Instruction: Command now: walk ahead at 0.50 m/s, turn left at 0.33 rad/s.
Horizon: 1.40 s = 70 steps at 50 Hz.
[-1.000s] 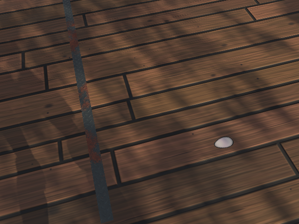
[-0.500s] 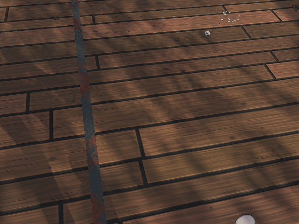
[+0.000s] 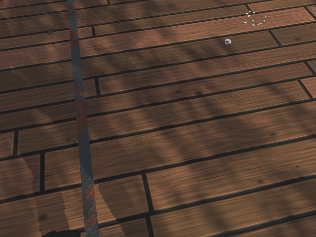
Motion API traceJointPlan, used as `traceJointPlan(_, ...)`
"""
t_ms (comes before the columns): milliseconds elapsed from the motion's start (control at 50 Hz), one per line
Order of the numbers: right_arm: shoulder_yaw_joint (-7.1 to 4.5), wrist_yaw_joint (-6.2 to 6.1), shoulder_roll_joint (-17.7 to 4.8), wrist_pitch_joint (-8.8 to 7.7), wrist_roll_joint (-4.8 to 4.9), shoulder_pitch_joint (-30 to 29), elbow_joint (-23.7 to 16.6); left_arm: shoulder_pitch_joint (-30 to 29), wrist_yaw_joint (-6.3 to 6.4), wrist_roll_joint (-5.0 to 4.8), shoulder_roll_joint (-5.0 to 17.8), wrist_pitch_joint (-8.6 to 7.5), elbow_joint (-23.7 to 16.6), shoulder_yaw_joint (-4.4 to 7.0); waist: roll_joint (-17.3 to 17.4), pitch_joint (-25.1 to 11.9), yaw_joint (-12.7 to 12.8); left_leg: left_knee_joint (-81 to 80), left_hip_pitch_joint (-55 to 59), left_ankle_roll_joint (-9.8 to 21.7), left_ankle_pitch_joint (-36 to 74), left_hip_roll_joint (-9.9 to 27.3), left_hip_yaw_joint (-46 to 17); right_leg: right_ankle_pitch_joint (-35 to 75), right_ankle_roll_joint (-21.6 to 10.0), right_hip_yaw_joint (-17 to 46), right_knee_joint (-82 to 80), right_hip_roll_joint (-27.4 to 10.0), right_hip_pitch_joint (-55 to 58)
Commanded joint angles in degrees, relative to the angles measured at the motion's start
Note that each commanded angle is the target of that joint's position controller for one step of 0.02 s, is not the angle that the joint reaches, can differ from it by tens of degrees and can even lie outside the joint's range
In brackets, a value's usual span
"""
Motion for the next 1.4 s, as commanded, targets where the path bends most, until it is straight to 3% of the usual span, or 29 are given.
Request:
traceJointPlan(20,-1.48,-0.07,-7.9,-2.21,1.25,-4.3,-5.6,14.7,1.04,-0.09,7.5,0.28,1.6,1.93,-7.7,-11.6,8.5,22.0,-32.9,1.4,3.2,5.0,-2.6,-6.4,-10.9,26.4,-14.9,-20.5,36.5)
traceJointPlan(80,-2.15,-0.65,-4.4,-0.07,0.42,-4.0,-5.7,9.0,0.60,1.00,4.0,-0.61,2.3,1.00,-6.8,-4.6,3.5,15.2,-25.1,2.1,10.5,8.5,-3.0,-0.7,-8.0,14.1,-21.2,-16.1,20.3)
traceJointPlan(140,-2.23,-0.65,-2.7,1.54,0.37,-5.7,-7.1,9.8,1.27,1.02,6.0,-0.90,3.6,1.62,-5.2,-1.6,2.2,11.1,-27.4,1.6,14.9,9.0,-3.0,4.6,-8.2,7.4,-24.1,-15.9,17.3)
traceJointPlan(260,-1.65,1.22,-2.4,1.44,-0.62,-15.7,-11.0,12.4,2.64,1.03,8.6,-0.44,4.4,2.06,-3.7,1.3,4.2,-7.2,-28.2,0.8,31.5,7.2,0.7,10.1,-6.0,-3.8,-25.2,-13.7,19.1)
traceJointPlan(380,-0.82,3.50,-2.9,1.78,-0.53,-24.7,-16.3,18.0,2.96,-0.46,11.3,1.57,5.8,2.89,-3.4,3.8,6.4,-16.4,-30.0,3.1,24.7,4.8,5.9,20.0,-4.7,-8.1,-19.5,-17.3,31.6)
traceJointPlan(420,-1.72,3.98,-5.0,1.98,-0.49,-22.2,-17.1,16.7,3.23,-0.94,13.2,2.32,5.1,3.42,-5.7,0.7,3.8,-16.6,-23.4,5.1,18.4,1.3,9.2,39.0,-3.6,-9.6,-12.1,-17.7,33.6)
traceJointPlan(460,-4.26,3.70,-9.6,2.03,-0.13,-8.7,-14.4,14.6,3.44,-1.25,14.2,3.21,4.2,3.49,-5.9,-6.5,-4.0,-21.0,-4.8,8.4,18.8,-3.7,11.1,47.5,-1.2,-11.5,6.9,-15.3,29.8)
traceJointPlan(480,-6.47,2.48,-15.0,2.40,-0.22,0.5,-12.2,15.0,3.58,-0.32,13.0,2.93,3.1,2.97,-0.3,-12.0,-7.4,-23.0,13.1,11.7,19.4,1.3,0.4,31.5,1.6,-11.7,24.6,-12.8,16.0)
traceJointPlan(500,-6.96,2.11,-20.4,2.00,0.12,-0.5,-12.4,19.4,2.59,1.55,3.5,1.21,-0.1,0.22,13.9,-15.9,0.1,-28.9,30.6,22.0,12.0,15.4,-32.4,-23.3,5.2,-6.0,44.2,-0.1,-10.0)
traceJointPlan(520,-5.58,2.21,-16.8,1.41,-0.96,2.6,-13.7,13.7,1.62,-1.06,7.3,-1.61,-1.6,0.57,8.8,-22.5,-3.4,-37.0,34.9,23.7,8.3,18.7,-44.7,-27.4,4.0,7.3,50.6,1.6,-16.9)
traceJointPlan(540,-4.65,2.08,-13.3,0.72,-1.46,0.6,-13.6,8.8,1.10,-2.93,9.3,-2.99,-3.0,1.08,6.3,-15.7,-3.9,-37.4,31.4,20.6,13.2,17.2,-36.3,-22.3,2.4,8.2,49.8,-1.4,-22.2)
traceJointPlan(580,-3.49,1.87,-9.2,-0.01,-0.99,-7.9,-15.6,8.4,1.74,-0.66,9.6,-3.49,-1.8,1.46,-0.7,-8.2,1.0,-37.3,14.2,16.9,24.2,12.5,-23.1,-14.5,1.7,8.2,39.7,-6.0,-15.6)
traceJointPlan(600,-2.87,1.65,-7.7,-0.17,-1.43,-10.4,-16.7,9.4,1.82,-0.16,10.4,-2.65,-1.5,2.03,-0.6,-7.2,3.1,-38.5,8.3,16.3,28.6,11.2,-19.9,-13.0,2.0,8.6,36.6,-7.3,-11.0)
traceJointPlan(660,-3.00,0.73,-9.4,-0.43,-1.13,-9.6,-17.1,8.5,2.00,0.70,8.5,-0.52,-2.7,1.97,-0.7,-5.0,4.7,-40.9,0.5,16.3,33.3,9.6,-16.1,-10.0,4.4,7.2,27.8,-6.9,-7.7)
traceJointPlan(720,-3.51,-0.31,-11.3,-0.27,-0.80,-7.2,-16.9,1.7,2.05,1.13,6.8,-0.08,-5.0,1.20,0.7,-2.8,2.7,-41.4,-3.3,14.2,31.5,6.4,-11.9,1.7,5.9,6.2,14.3,-4.8,-7.1)
traceJointPlan(860,-2.67,-0.47,-9.2,0.24,-1.03,-1.0,-13.7,-5.6,0.05,0.56,7.4,-1.20,-7.4,0.28,4.5,-0.9,-1.6,-36.0,2.7,10.1,30.5,7.3,-11.2,13.7,3.3,5.0,-2.7,-1.8,-3.3)
traceJointPlan(900,-2.54,-0.86,-9.3,0.81,-1.59,-0.7,-13.2,-4.2,-0.47,1.02,8.6,-1.85,-7.1,0.50,5.3,-2.1,-0.8,-31.0,7.9,8.6,40.3,8.5,-11.5,10.5,1.1,4.1,-4.2,-0.9,-2.5)
traceJointPlan(940,-2.30,-1.07,-9.4,1.04,-1.79,-2.9,-13.8,3.8,-0.60,1.66,10.4,-2.30,-4.5,1.25,5.3,-6.5,3.5,-21.6,9.2,5.8,54.1,5.6,-8.8,15.7,-1.9,2.1,-7.3,0.8,7.9)
traceJointPlan(960,-1.71,-1.17,-8.3,0.87,-2.60,-3.5,-15.0,10.6,-0.65,2.28,13.1,-2.45,-3.2,1.82,2.1,-12.9,6.1,-10.6,4.0,3.3,47.5,2.5,-6.2,34.1,-5.0,8.2,-3.6,-5.1,20.5)
traceJointPlan(980,-0.69,-0.88,-5.6,0.22,-2.63,4.9,-14.4,15.4,-0.64,2.86,16.1,-1.72,-2.4,2.17,-10.5,-22.2,4.6,10.4,-12.4,-1.6,19.2,-3.8,-2.9,50.0,-15.9,24.5,-0.7,-18.4,41.3)
traceJointPlan(1000,-0.55,-0.33,-6.7,0.10,-2.47,8.2,-13.1,17.0,-1.05,0.75,12.4,-0.60,-0.9,1.33,-15.3,-27.2,4.5,17.9,-19.2,-3.5,-9.2,-5.3,-3.9,45.9,-20.2,36.2,-4.8,-22.7,45.6)
traceJointPlan(1020,-1.45,-0.11,-10.7,0.47,-1.58,3.2,-14.2,13.5,-1.07,-0.82,11.5,0.41,-2.3,1.07,-10.2,-20.8,5.3,21.7,-23.4,-4.0,-7.9,-2.4,-5.0,30.7,-17.7,34.6,-7.0,-20.2,39.8)
traceJointPlan(1060,-1.82,-0.93,-10.9,1.76,-1.75,-7.2,-17.1,6.5,-0.36,-0.19,10.9,2.04,-4.7,0.68,-2.6,-9.1,5.1,18.6,-26.3,-4.3,-2.7,0.2,-2.2,18.6,-14.1,27.4,-11.1,-15.9,23.9)
traceJointPlan(1080,-2.09,-1.56,-10.6,2.48,-2.27,-8.2,-17.9,5.8,0.06,0.24,11.6,2.39,-5.0,0.93,-2.7,-7.4,4.0,15.0,-23.8,-4.0,-0.6,1.3,-2.3,16.3,-13.2,26.1,-12.7,-14.4,18.2)
traceJointPlan(1160,-1.35,-2.93,-6.7,3.07,-2.24,-6.3,-18.1,6.3,1.18,0.66,13.1,3.80,-5.6,2.00,-8.0,-9.1,2.1,0.4,-16.9,-4.5,2.4,-0.2,-0.6,17.8,-11.9,21.7,-13.8,-9.9,11.7)
traceJointPlan(1280,-1.14,-2.72,-7.2,3.47,-1.93,-11.6,-19.7,7.0,2.61,-0.64,13.5,6.13,-6.9,2.77,-8.9,-9.5,3.6,-11.5,-12.6,-5.3,10.7,-2.1,-1.8,-1.8,-9.5,25.2,-14.5,-7.7,9.3)
traceJointPlan(1360,-1.41,-1.72,-7.7,1.89,-1.43,-10.0,-19.7,6.8,3.07,-0.98,13.1,7.34,-8.0,2.65,-10.0,-8.1,1.8,-27.1,-5.5,-3.9,15.5,-2.9,-1.2,-0.2,-7.2,28.7,-10.2,-6.1,10.1)
traceJointPlan(1380,-1.89,-1.59,-9.1,1.58,-1.58,-8.6,-19.4,7.6,3.23,-1.12,11.9,7.59,-8.2,2.27,-9.0,-8.3,1.2,-32.2,-0.4,-2.7,18.9,-0.3,-2.2,-1.7,-5.1,27.9,-7.4,-4.1,8.0)
traceJointPlan(1400,-2.69,-1.97,-12.9,1.70,-2.79,-7.0,-19.8,9.5,3.19,-0.71,8.9,7.65,-8.7,1.37,-1.3,-10.3,2.1,-34.2,6.4,1.4,22.0,10.9,-10.6,-13.0,-1.9,23.1,2.2,-0.5,2.0)
Velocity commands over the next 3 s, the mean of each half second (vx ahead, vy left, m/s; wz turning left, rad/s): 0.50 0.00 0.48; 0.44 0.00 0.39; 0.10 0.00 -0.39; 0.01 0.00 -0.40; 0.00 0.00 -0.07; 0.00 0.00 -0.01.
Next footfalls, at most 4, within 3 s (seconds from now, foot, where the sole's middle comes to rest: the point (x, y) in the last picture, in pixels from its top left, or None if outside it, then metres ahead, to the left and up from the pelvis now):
0.48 left None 0.40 0.18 -0.76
0.94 right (133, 170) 0.75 0.11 -0.76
1.40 left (86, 188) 0.67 0.32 -0.76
1.80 right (147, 179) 0.70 0.05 -0.76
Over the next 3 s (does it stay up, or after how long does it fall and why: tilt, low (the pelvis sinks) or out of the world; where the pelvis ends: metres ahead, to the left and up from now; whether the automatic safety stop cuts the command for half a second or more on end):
stays up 0.66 0.16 0.01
